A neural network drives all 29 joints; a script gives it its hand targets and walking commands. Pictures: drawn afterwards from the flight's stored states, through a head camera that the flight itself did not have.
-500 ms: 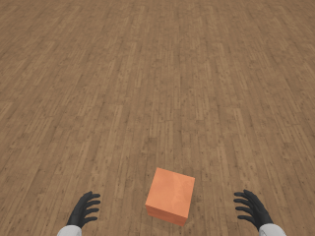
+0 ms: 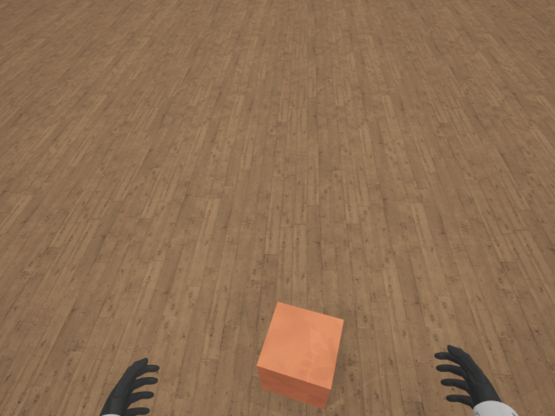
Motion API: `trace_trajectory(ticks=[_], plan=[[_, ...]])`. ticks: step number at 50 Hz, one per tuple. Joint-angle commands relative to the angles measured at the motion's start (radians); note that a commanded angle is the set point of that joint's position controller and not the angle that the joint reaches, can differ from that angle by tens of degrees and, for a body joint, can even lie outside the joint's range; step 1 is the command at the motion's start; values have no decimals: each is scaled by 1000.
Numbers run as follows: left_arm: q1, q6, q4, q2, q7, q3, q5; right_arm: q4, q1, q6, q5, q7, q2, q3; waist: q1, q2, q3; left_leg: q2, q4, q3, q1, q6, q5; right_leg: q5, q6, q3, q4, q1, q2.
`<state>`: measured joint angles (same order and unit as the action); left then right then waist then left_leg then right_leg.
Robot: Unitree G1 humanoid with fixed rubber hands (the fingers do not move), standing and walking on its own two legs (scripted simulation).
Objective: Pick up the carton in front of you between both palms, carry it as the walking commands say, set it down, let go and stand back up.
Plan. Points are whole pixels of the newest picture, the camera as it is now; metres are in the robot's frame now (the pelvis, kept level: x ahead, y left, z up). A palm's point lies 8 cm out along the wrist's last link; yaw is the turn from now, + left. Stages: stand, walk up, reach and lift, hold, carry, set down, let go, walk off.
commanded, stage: stand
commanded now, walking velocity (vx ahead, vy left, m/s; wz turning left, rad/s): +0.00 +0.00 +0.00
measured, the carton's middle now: (301, 356) +0.40 -0.03 -0.64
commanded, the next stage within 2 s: none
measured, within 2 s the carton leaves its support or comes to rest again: neither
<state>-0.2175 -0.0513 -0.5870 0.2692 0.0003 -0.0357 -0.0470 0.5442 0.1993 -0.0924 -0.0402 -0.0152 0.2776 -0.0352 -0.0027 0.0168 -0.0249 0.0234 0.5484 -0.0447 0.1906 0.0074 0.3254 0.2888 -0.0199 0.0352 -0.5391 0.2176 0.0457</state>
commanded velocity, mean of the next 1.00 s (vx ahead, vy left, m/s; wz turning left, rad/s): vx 0.00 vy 0.00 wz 0.00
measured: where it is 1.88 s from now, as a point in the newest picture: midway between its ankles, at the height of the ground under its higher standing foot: outside the picture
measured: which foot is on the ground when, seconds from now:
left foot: down 0.00-1.00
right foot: down 0.00-1.00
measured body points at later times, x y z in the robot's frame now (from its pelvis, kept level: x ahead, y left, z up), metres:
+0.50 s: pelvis +0.03 -0.01 +0.01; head +0.03 -0.02 +0.46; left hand +0.15 +0.29 -0.09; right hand +0.17 -0.30 -0.10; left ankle -0.02 +0.12 -0.73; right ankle +0.00 -0.11 -0.73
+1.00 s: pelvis +0.01 -0.01 +0.01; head +0.00 -0.02 +0.46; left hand +0.11 +0.30 -0.09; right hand +0.13 -0.31 -0.11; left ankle -0.02 +0.12 -0.73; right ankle +0.00 -0.11 -0.73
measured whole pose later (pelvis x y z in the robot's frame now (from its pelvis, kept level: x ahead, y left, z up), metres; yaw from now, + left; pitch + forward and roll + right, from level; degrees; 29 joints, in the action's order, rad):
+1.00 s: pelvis +0.01 -0.01 +0.01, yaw +1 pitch -2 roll +0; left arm -0.15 0.01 -0.96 0.36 -0.01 -0.03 -0.02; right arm 0.96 0.15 0.02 -0.03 -0.03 0.38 0.00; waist 0.01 0.02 -0.02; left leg 0.01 0.37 -0.06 0.09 0.00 0.24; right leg 0.22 -0.03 0.02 -0.38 0.12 0.04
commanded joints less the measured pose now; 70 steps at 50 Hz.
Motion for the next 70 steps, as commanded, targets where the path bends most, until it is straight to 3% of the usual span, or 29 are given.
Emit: trace_trajectory(ticks=[1,5,8,20,51,70], plan=[[54,46,37,153,-6,-53,-5,-16,-66,74,-3,1,142,-42,4,-8,14,-67,-115,-78,45,8,49,59,6,78,128,77,-84],[45,58,-9,174,-9,-55,1,43,-61,95,-2,-1,160,-35,6,-28,69,-75,-90,-75,-9,2,-170,-152,3,86,111,24,-102],[34,61,-45,190,-16,-53,7,87,-52,102,0,-8,177,-30,6,-26,89,-82,-87,-78,-35,0,-262,-247,1,87,103,-8,-109],[43,62,-148,220,-23,-43,18,200,-50,110,7,-20,212,-13,8,-17,85,-93,-102,-78,-65,0,-392,-387,-2,85,108,-76,-123],[107,71,-333,257,-16,-21,28,377,-91,121,16,-14,253,6,11,-15,23,-120,-239,-97,-66,9,-239,-231,-6,109,228,-107,-143],[119,74,-390,277,-12,-11,33,426,-92,122,22,-8,269,6,10,-14,20,-126,-263,-103,-69,15,-232,-220,-8,114,245,-112,-149]])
